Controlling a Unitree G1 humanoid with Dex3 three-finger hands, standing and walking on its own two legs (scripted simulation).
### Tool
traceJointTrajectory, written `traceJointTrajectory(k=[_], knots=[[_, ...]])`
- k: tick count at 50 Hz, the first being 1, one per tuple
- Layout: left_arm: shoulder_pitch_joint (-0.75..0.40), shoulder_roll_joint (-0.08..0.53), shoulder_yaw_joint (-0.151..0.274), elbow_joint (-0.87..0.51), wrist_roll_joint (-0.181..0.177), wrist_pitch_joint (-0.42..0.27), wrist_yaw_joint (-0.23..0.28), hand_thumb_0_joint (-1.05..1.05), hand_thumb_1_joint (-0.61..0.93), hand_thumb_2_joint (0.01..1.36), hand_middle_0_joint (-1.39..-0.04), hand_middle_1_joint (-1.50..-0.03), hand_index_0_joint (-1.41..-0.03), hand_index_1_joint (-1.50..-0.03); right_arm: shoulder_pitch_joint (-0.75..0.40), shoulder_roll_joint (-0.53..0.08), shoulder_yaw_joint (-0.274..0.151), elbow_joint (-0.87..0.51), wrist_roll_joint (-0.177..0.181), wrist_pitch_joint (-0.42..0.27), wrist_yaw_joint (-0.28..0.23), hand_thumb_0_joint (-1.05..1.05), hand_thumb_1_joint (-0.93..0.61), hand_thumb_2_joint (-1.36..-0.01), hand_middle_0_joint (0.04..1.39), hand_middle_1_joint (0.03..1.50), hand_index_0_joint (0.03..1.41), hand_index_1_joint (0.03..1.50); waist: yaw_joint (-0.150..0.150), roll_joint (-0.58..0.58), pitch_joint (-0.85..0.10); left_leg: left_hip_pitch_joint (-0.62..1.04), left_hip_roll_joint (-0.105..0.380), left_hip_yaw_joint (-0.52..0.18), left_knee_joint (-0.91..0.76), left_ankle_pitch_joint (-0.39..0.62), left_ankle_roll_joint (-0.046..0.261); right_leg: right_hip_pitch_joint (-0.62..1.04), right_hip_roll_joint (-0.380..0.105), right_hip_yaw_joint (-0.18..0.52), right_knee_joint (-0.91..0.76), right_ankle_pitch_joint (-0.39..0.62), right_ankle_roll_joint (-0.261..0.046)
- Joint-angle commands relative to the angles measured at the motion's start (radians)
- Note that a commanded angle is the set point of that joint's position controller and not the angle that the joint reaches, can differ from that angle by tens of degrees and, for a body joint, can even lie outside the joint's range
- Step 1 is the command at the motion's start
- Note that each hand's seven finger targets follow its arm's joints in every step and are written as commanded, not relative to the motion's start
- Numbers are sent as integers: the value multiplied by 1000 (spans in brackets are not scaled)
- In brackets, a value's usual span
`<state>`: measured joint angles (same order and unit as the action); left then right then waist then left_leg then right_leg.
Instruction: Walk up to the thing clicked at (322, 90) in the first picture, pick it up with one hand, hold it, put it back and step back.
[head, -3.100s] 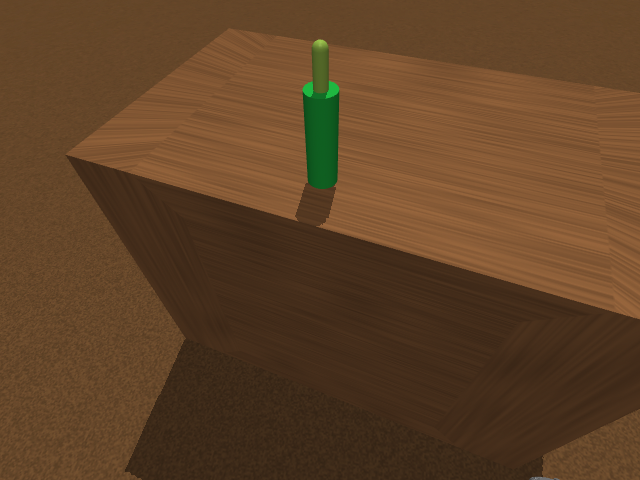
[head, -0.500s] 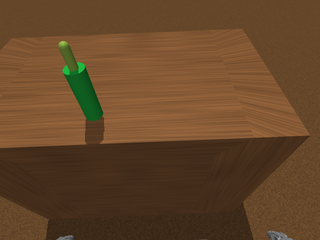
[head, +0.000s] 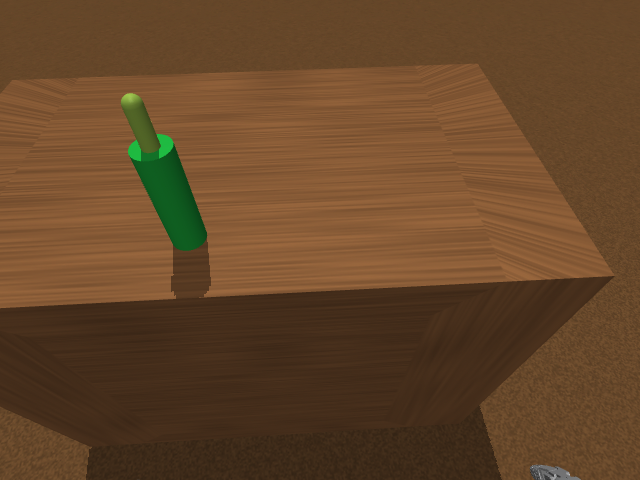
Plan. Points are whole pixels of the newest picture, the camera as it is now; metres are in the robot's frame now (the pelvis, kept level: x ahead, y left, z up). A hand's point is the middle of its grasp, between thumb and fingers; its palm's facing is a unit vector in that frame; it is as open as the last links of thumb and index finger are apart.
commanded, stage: walk up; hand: left
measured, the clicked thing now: (164, 179) +0.45 +0.22 +0.14
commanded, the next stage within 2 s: stand in 0.22 s
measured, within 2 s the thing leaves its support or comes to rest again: neither
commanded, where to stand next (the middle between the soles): +0.04 -0.01 m, yaw +3 degrees
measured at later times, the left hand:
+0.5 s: hand out of the picture +0.09 +0.25 -0.15, palm faces -0.03 -0.94 -0.34, open 7.3 cm
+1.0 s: hand out of the picture +0.08 +0.26 -0.16, palm faces -0.02 -0.94 -0.34, open 7.3 cm
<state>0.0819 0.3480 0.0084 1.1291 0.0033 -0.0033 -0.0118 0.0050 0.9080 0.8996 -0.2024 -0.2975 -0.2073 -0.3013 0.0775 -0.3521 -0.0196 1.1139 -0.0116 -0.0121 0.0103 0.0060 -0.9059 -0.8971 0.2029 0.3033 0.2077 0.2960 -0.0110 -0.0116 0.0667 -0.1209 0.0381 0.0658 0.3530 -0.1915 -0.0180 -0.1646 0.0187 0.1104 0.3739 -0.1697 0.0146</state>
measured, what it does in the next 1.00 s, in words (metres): stands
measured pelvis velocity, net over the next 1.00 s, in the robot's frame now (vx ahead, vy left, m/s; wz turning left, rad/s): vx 0.01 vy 0.00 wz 0.03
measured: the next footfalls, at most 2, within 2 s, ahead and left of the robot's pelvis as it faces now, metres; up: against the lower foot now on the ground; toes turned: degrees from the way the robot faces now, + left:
none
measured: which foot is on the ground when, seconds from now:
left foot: down 0.00-1.00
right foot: down 0.00-1.00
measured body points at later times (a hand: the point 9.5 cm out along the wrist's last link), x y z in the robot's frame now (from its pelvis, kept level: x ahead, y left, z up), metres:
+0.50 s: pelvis +0.01 +0.00 +0.00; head +0.02 +0.00 +0.45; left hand +0.09 +0.30 -0.13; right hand +0.09 -0.30 -0.13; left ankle +0.00 +0.13 -0.75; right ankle +0.02 -0.13 -0.75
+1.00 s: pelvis +0.01 +0.00 +0.00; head +0.03 +0.01 +0.45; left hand +0.08 +0.31 -0.13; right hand +0.10 -0.30 -0.13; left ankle +0.00 +0.13 -0.75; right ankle +0.02 -0.13 -0.75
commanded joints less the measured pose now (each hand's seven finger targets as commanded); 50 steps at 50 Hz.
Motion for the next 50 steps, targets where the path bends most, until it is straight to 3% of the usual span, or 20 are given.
traceJointTrajectory(k=[1, 11, 16, 22, 34, 41, 44, 50], knots=[[-50, 205, 40, -55, 1, -21, 12, 0, 900, 900, -200, -300, -200, -300, -45, -217, -45, -59, 7, -25, -14, 0, -900, -900, 200, 300, 200, 300, 1, 8, -107, 51, 102, -89, -62, 41, 44, -7, -107, 65, -42, 167, -40], [-31, 207, 32, -52, 7, -25, 15, 0, 900, 900, -200, -300, -200, -300, -45, -210, -40, -51, 1, -17, -12, 0, -900, -900, 200, 300, 200, 300, 4, 23, -110, 46, 103, -104, -73, 28, 44, 1, -117, 59, -71, 134, -30], [-34, 213, 32, -53, 5, -30, 19, 0, 900, 900, -200, -300, -200, -300, -36, -210, -36, -46, 1, -17, -11, 0, -900, -900, 200, 300, 200, 300, 2, 1, -110, 58, 105, -106, -74, 81, 43, 18, -123, 53, -71, 171, -29], [-19, 213, 28, -55, 4, -32, 19, 0, 900, 900, -200, -300, -200, -300, -33, -215, -37, -41, 3, -15, -8, 0, -900, -900, 200, 300, 200, 300, 3, 5, -98, 67, 101, -111, -78, 54, 37, 0, -121, 48, -84, 119, -31], [-14, 216, 27, -66, 5, -33, 22, 0, 900, 900, -200, -300, -200, -300, -17, -211, -33, -42, 1, -15, -11, 0, -900, -900, 200, 300, 200, 300, 0, 18, -112, 68, 101, -105, -66, 121, 39, 25, -129, 40, -82, 205, -29], [-6, 221, 26, -62, 4, -32, 22, 0, 900, 900, -200, -300, -200, -300, -18, -208, -31, -43, 4, -12, -9, 0, -900, -900, 200, 300, 200, 300, 1, 3, -79, 52, 96, -115, -81, 67, 37, 11, -124, 37, -95, 133, -28], [0, 217, 26, -67, 6, -31, 21, 0, 900, 900, -200, -300, -200, -300, -24, -215, -33, -48, 3, -14, -10, 0, -900, -900, 200, 300, 200, 300, 3, 28, -107, 66, 103, -115, -74, 98, 42, 25, -129, 36, -84, 173, -30], [-7, 221, 27, -67, 6, -30, 22, 0, 900, 900, -200, -300, -200, -300, -17, -214, -34, -49, 3, -15, -11, 0, -900, -900, 200, 300, 200, 300, 3, 11, -101, 60, 101, -120, -77, 103, 41, 23, -127, 30, -83, 148, -30]])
